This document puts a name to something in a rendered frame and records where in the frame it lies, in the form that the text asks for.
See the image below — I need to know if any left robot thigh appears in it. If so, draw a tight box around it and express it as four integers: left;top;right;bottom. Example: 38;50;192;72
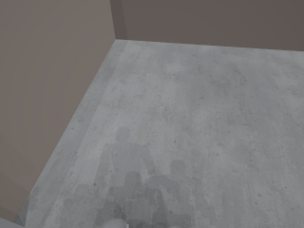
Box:
104;218;129;228

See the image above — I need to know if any panel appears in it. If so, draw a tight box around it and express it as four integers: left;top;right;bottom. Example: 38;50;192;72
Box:
0;218;25;228

